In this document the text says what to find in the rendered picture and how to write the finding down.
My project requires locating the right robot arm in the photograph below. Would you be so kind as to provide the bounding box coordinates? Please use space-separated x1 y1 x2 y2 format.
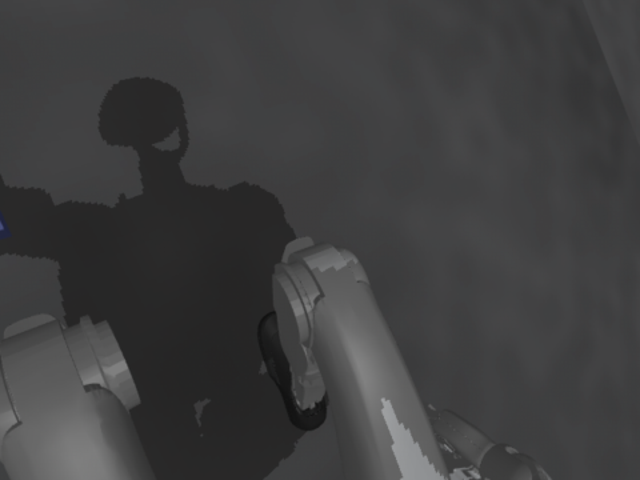
479 443 553 480

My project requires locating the right robot hand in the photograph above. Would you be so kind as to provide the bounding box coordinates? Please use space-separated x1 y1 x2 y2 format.
422 401 497 480

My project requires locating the right robot foot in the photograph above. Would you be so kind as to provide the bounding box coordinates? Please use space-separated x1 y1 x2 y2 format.
258 311 327 431

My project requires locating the carton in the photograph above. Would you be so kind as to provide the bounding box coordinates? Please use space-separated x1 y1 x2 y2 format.
0 210 12 240

